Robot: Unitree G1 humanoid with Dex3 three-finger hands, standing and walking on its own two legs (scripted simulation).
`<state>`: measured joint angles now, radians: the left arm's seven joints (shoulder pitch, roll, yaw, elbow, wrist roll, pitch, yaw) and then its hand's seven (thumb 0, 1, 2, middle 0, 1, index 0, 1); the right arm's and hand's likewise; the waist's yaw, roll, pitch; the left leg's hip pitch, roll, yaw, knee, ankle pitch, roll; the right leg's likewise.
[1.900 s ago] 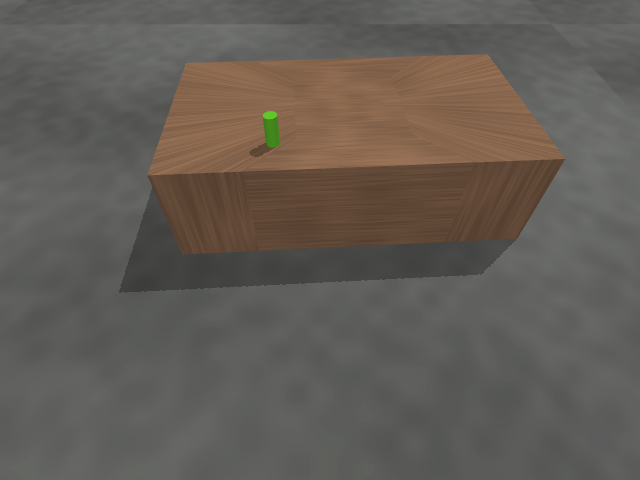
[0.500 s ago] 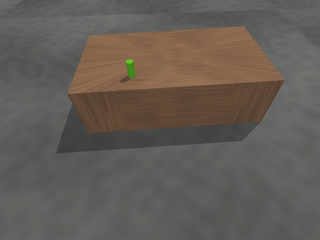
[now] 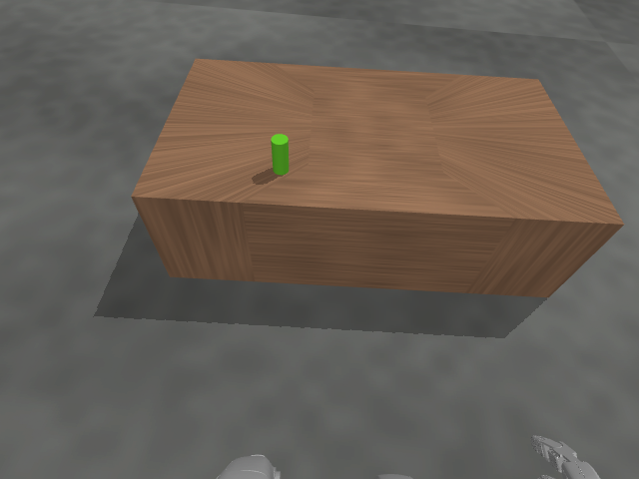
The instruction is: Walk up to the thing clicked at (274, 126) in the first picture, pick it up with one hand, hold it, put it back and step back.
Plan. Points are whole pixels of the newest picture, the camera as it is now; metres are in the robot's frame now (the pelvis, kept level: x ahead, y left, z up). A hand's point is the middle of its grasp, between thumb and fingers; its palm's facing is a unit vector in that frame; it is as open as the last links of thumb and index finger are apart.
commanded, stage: walk up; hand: left
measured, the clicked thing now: (280, 155) +0.96 +0.15 -0.28
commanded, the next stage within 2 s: none
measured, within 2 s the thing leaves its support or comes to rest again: neither
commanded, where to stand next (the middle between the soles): +0.49 -0.04 m, yaw -2 degrees
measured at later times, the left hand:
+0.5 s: hand (174, 385) +0.24 +0.22 -0.10, palm faces -0.03 -0.90 -0.43, open 7.3 cm
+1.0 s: hand (201, 269) +0.45 +0.24 -0.13, palm faces -0.10 -0.92 -0.37, open 7.3 cm
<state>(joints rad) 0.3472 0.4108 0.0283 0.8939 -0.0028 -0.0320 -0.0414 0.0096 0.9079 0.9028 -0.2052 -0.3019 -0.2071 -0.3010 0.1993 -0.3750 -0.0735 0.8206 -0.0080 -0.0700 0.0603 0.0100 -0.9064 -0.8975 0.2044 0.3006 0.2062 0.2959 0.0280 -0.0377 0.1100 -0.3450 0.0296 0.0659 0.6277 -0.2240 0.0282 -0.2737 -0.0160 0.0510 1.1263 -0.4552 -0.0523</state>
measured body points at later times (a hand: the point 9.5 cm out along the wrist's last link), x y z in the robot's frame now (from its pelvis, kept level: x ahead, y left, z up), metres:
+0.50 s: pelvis +0.20 -0.06 +0.01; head +0.22 -0.09 +0.46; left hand +0.24 +0.27 -0.07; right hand +0.27 -0.38 -0.12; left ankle +0.23 +0.09 -0.67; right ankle +0.21 -0.17 -0.72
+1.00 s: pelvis +0.37 -0.03 +0.01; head +0.40 -0.03 +0.46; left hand +0.46 +0.28 -0.10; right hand +0.42 -0.36 -0.09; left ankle +0.38 +0.08 -0.72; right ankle +0.45 -0.19 -0.69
